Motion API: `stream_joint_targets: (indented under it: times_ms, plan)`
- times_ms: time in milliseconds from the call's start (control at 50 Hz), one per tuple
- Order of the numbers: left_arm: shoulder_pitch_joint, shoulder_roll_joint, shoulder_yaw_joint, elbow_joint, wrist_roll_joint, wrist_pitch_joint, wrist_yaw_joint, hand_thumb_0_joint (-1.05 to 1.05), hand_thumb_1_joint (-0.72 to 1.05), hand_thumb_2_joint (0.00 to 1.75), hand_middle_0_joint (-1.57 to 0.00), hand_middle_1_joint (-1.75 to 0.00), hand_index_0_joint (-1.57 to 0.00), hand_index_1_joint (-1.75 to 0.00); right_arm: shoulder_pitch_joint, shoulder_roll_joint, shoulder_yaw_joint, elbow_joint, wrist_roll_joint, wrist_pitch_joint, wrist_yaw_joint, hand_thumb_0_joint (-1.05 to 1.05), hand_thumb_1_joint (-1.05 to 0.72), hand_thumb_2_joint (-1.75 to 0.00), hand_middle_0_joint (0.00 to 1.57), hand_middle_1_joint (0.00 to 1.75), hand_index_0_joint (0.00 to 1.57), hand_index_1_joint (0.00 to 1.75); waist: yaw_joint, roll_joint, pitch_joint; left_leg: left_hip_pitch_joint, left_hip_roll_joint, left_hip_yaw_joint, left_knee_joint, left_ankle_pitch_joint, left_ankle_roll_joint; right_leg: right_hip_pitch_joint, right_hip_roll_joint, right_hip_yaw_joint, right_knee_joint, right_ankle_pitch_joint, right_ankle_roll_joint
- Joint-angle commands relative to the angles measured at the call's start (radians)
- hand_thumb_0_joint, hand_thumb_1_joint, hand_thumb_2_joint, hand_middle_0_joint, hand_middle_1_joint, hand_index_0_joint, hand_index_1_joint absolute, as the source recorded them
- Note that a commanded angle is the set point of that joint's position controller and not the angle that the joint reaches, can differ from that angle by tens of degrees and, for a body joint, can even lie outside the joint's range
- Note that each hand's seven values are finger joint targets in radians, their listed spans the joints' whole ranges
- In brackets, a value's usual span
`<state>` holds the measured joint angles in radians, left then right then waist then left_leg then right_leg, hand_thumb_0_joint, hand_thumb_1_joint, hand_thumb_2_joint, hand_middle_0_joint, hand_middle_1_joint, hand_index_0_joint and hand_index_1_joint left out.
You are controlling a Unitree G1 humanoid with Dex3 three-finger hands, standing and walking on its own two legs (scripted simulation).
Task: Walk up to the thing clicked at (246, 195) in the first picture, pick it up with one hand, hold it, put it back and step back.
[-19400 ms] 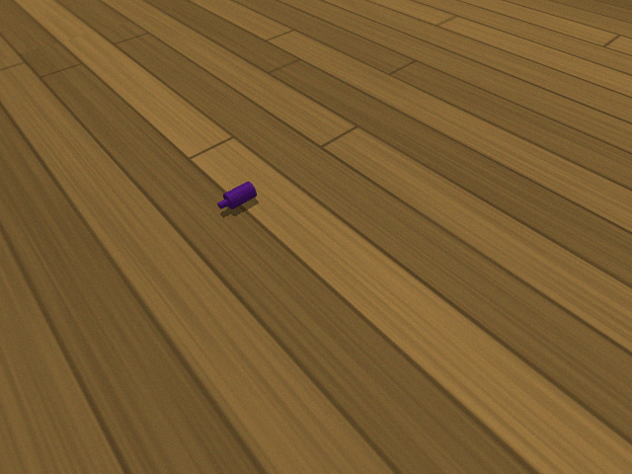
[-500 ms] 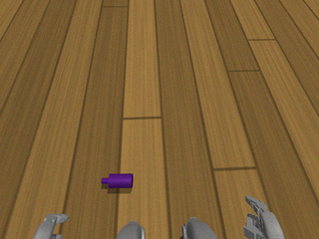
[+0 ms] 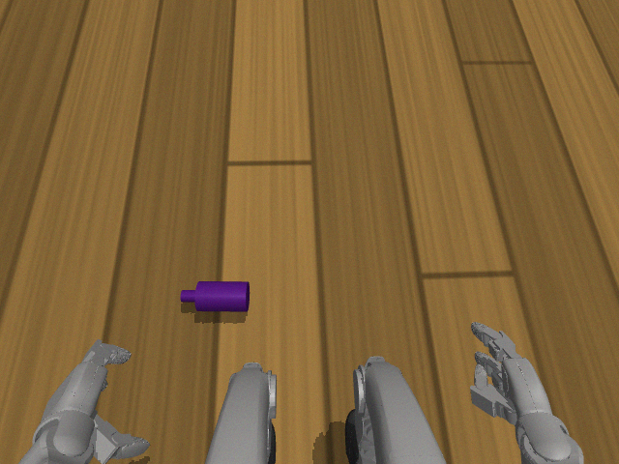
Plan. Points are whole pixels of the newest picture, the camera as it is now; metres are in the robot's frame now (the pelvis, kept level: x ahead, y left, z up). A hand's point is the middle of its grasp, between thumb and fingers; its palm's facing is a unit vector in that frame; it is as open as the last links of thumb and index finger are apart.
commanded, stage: rise first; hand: left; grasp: from above
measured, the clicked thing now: (215, 296) +0.46 +0.24 -0.56
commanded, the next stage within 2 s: approach in 1.72 s
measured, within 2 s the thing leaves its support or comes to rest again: neither
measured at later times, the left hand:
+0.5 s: hand (161, 340) +0.31 +0.29 -0.32, palm faces -0.51 -0.25 -0.82, open 14.0 cm
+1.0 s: hand (174, 320) +0.36 +0.29 -0.39, palm faces -0.49 -0.05 -0.87, open 14.1 cm
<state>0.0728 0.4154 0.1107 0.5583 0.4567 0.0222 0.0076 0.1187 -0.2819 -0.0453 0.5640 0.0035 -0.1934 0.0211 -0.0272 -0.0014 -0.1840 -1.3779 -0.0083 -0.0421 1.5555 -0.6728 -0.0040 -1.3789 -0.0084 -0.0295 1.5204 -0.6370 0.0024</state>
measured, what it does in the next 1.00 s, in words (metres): lowers itself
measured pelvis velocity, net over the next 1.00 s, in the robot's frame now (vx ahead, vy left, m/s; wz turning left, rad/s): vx -0.06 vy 0.01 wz -0.07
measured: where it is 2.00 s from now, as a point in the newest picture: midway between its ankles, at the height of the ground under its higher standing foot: outside the picture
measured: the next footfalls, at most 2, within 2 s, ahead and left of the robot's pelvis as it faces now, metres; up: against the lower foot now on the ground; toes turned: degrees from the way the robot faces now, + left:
none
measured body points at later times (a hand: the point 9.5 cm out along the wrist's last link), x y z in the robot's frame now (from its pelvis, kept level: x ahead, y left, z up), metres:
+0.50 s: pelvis -0.07 +0.00 -0.17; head +0.15 +0.02 +0.22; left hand +0.33 +0.30 -0.27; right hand +0.04 -0.28 -0.31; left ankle +0.02 +0.12 -0.56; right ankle +0.03 -0.12 -0.56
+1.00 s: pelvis -0.06 +0.01 -0.23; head +0.16 +0.06 +0.16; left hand +0.38 +0.29 -0.34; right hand +0.01 -0.28 -0.35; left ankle +0.02 +0.12 -0.56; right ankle +0.03 -0.12 -0.56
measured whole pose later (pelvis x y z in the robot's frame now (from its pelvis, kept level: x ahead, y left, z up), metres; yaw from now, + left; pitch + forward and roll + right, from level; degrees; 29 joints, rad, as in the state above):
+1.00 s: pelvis -0.06 +0.01 -0.23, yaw -4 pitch +35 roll -7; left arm -0.79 0.69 0.10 1.29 1.25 -0.32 0.33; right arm 0.12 -0.27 -0.03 0.74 -0.10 -0.03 0.13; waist -0.15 -0.01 -0.10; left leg -2.22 -0.03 -0.09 2.31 -0.70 0.01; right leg -2.18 -0.02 -0.07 2.22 -0.65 0.02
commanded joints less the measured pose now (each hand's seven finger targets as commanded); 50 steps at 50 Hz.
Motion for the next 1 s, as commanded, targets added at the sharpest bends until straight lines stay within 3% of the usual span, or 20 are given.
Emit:
stream_joint_targets:
  times_ms: [0, 40, 140, 220, 240, 280, 300, 360, 520, 640, 720, 760, 800, 820, 860, 880, 920, 940, 980]
  plan:
    - [-0.161, 0.245, 0.099, -0.042, 0.119, -0.116, 0.057, 0.00, -0.57, 0.99, -0.07, -1.09, -0.07, -1.09, 0.036, -0.170, -0.069, -0.063, 0.009, -0.036, 0.006, 0.00, -0.90, -0.90, 0.20, 0.30, 0.20, 0.30, 0.004, 0.098, -0.433, 0.149, -0.013, 0.000, -0.050, 0.379, 0.016, 0.069, 0.026, 0.008, 0.001, 0.315, -0.037]
    - [-0.221, 0.263, 0.091, -0.044, 0.162, -0.136, 0.075, 0.00, -0.57, 1.00, -0.07, -1.08, -0.07, -1.08, 0.045, -0.177, -0.077, -0.044, 0.008, -0.028, 0.012, 0.00, -0.91, -0.91, 0.20, 0.30, 0.20, 0.30, 0.014, 0.108, -0.489, 0.123, -0.013, 0.000, -0.010, 0.378, 0.016, 0.028, 0.024, 0.006, 0.042, 0.310, -0.040]
    - [-0.431, 0.315, 0.089, 0.073, 0.267, -0.171, 0.101, 0.00, -0.57, 1.01, -0.07, -1.06, -0.07, -1.06, 0.065, -0.185, -0.089, -0.002, 0.001, -0.009, 0.022, 0.00, -0.91, -0.91, 0.20, 0.30, 0.20, 0.30, -0.006, 0.078, -0.533, -0.033, -0.019, 0.008, 0.101, 0.256, 0.023, -0.076, 0.025, -0.002, 0.119, 0.220, -0.037]
    - [-0.602, 0.378, 0.090, 0.140, 0.344, -0.204, 0.124, 0.00, -0.58, 1.02, -0.08, -1.06, -0.07, -1.06, 0.101, -0.183, -0.090, 0.027, -0.005, 0.007, 0.028, 0.00, -0.93, -0.91, 0.20, 0.30, 0.20, 0.30, -0.005, 0.056, -0.604, -0.144, -0.026, 0.037, 0.191, 0.207, 0.033, -0.072, 0.023, 0.003, 0.159, 0.187, -0.031]
    - [-0.622, 0.402, 0.103, 0.163, 0.361, -0.211, 0.133, 0.00, -0.56, 1.00, -0.07, -1.06, -0.07, -1.06, 0.099, -0.186, -0.091, 0.032, -0.009, 0.012, 0.030, 0.00, -0.92, -0.91, 0.20, 0.30, 0.20, 0.30, -0.005, 0.037, -0.609, -0.170, -0.027, 0.037, 0.209, 0.181, 0.037, -0.086, 0.024, 0.000, 0.168, 0.162, -0.030]
    - [-0.665, 0.392, 0.084, 0.243, 0.392, -0.225, 0.137, 0.00, -0.54, 1.00, -0.07, -1.06, -0.07, -1.05, 0.105, -0.187, -0.088, 0.044, -0.012, 0.022, 0.034, 0.00, -0.91, -0.91, 0.20, 0.30, 0.20, 0.30, -0.015, 0.047, -0.581, -0.211, -0.028, 0.035, 0.224, 0.141, 0.036, -0.148, 0.024, -0.011, 0.198, 0.117, -0.032]
    - [-0.702, 0.421, 0.090, 0.238, 0.407, -0.237, 0.141, 0.00, -0.53, 1.01, -0.06, -1.07, -0.07, -1.06, 0.108, -0.188, -0.089, 0.047, -0.014, 0.027, 0.034, 0.00, -0.90, -0.90, 0.20, 0.30, 0.20, 0.30, -0.012, 0.052, -0.587, -0.227, -0.029, 0.036, 0.236, 0.121, 0.038, -0.153, 0.022, -0.012, 0.206, 0.096, -0.031]
    - [-0.773, 0.449, 0.091, 0.278, 0.454, -0.263, 0.154, 0.00, -0.51, 1.00, -0.06, -1.07, -0.08, -1.05, 0.124, -0.193, -0.086, 0.064, -0.021, 0.043, 0.038, 0.00, -0.90, -0.90, 0.20, 0.30, 0.20, 0.30, -0.023, 0.068, -0.626, -0.235, -0.030, 0.036, 0.284, 0.131, 0.039, -0.192, 0.024, -0.021, 0.249, 0.105, -0.032]
    - [-0.922, 0.518, 0.088, 0.405, 0.567, -0.333, 0.222, 0.00, -0.52, 1.00, -0.05, -1.04, -0.07, -1.03, 0.142, -0.196, -0.072, 0.094, -0.048, 0.093, 0.055, 0.00, -0.90, -0.90, 0.20, 0.30, 0.20, 0.30, -0.052, 0.117, -0.546, -0.336, -0.037, 0.017, 0.345, 0.015, 0.043, -0.342, 0.026, -0.051, 0.334, -0.008, -0.035]
    - [-0.989, 0.536, 0.076, 0.494, 0.655, -0.347, 0.287, 0.00, -0.52, 1.01, -0.05, -1.02, -0.07, -1.00, 0.180, -0.210, -0.069, 0.133, -0.070, 0.130, 0.068, 0.00, -0.90, -0.90, 0.20, 0.30, 0.20, 0.30, -0.072, 0.190, -0.579, -0.287, -0.038, 0.006, 0.395, 0.086, 0.033, -0.424, 0.023, -0.071, 0.405, 0.067, -0.042]
    - [-1.053, 0.524, 0.049, 0.515, 0.692, -0.348, 0.313, 0.00, -0.53, 1.01, -0.06, -0.99, -0.06, -0.99, 0.180, -0.214, -0.066, 0.135, -0.082, 0.140, 0.077, 0.00, -0.90, -0.90, 0.20, 0.30, 0.20, 0.30, -0.092, 0.219, -0.568, -0.281, -0.036, -0.004, 0.419, 0.128, 0.030, -0.474, 0.020, -0.079, 0.443, 0.106, -0.044]
    - [-1.057, 0.542, 0.057, 0.551, 0.719, -0.345, 0.326, 0.00, -0.52, 1.00, -0.06, -0.99, -0.06, -0.98, 0.200, -0.225, -0.071, 0.152, -0.089, 0.148, 0.082, 0.00, -0.90, -0.90, 0.20, 0.30, 0.20, 0.30, -0.098, 0.218, -0.571, -0.284, -0.033, -0.013, 0.427, 0.129, 0.029, -0.492, 0.018, -0.085, 0.457, 0.108, -0.043]
    - [-1.093, 0.527, 0.035, 0.561, 0.734, -0.344, 0.334, 0.00, -0.53, 1.01, -0.06, -0.98, -0.07, -0.98, 0.192, -0.223, -0.069, 0.152, -0.095, 0.152, 0.086, 0.00, -0.90, -0.90, 0.20, 0.30, 0.20, 0.30, -0.112, 0.223, -0.552, -0.297, -0.032, -0.015, 0.431, 0.110, 0.029, -0.512, 0.017, -0.087, 0.463, 0.095, -0.044]
    - [-1.137, 0.529, 0.031, 0.518, 0.739, -0.351, 0.339, 0.00, -0.53, 1.01, -0.06, -0.98, -0.07, -0.98, 0.181, -0.217, -0.065, 0.139, -0.096, 0.151, 0.087, 0.00, -0.90, -0.90, 0.20, 0.30, 0.20, 0.30, -0.104, 0.242, -0.573, -0.291, -0.035, -0.009, 0.437, 0.122, 0.028, -0.511, 0.019, -0.086, 0.469, 0.105, -0.045]
    - [-1.113, 0.527, 0.033, 0.584, 0.754, -0.346, 0.348, 0.00, -0.52, 1.00, -0.06, -0.99, -0.07, -0.98, 0.190, -0.227, -0.064, 0.145, -0.100, 0.153, 0.090, 0.00, -0.90, -0.90, 0.20, 0.30, 0.20, 0.30, -0.118, 0.231, -0.559, -0.308, -0.034, -0.013, 0.449, 0.121, 0.029, -0.518, 0.019, -0.091, 0.478, 0.104, -0.041]
    - [-1.132, 0.548, 0.043, 0.561, 0.758, -0.351, 0.355, 0.00, -0.51, 0.99, -0.06, -0.99, -0.07, -0.98, 0.183, -0.227, -0.063, 0.146, -0.101, 0.152, 0.091, 0.00, -0.90, -0.90, 0.20, 0.30, 0.20, 0.30, -0.108, 0.234, -0.564, -0.318, -0.035, -0.015, 0.452, 0.111, 0.030, -0.523, 0.018, -0.090, 0.482, 0.100, -0.041]
    - [-1.103, 0.522, 0.023, 0.624, 0.779, -0.346, 0.361, 0.00, -0.51, 0.99, -0.06, -0.99, -0.08, -0.97, 0.192, -0.219, -0.057, 0.155, -0.107, 0.157, 0.095, 0.00, -0.90, -0.90, 0.20, 0.30, 0.20, 0.30, -0.121, 0.219, -0.544, -0.316, -0.035, -0.010, 0.464, 0.133, 0.031, -0.520, 0.019, -0.092, 0.483, 0.116, -0.040]
    - [-1.119, 0.553, 0.045, 0.627, 0.789, -0.349, 0.369, 0.00, -0.51, 0.99, -0.06, -0.99, -0.07, -0.98, 0.204, -0.225, -0.060, 0.165, -0.108, 0.160, 0.095, 0.00, -0.90, -0.90, 0.20, 0.30, 0.20, 0.30, -0.124, 0.212, -0.561, -0.329, -0.036, -0.010, 0.474, 0.138, 0.034, -0.514, 0.022, -0.093, 0.490, 0.122, -0.041]
    - [-1.155, 0.539, 0.023, 0.615, 0.797, -0.351, 0.375, 0.00, -0.52, 0.99, -0.06, -1.00, -0.07, -0.98, 0.190, -0.217, -0.053, 0.153, -0.113, 0.159, 0.099, 0.00, -0.90, -0.90, 0.20, 0.30, 0.20, 0.30, -0.127, 0.225, -0.558, -0.333, -0.035, -0.005, 0.482, 0.134, 0.035, -0.520, 0.021, -0.089, 0.494, 0.120, -0.041]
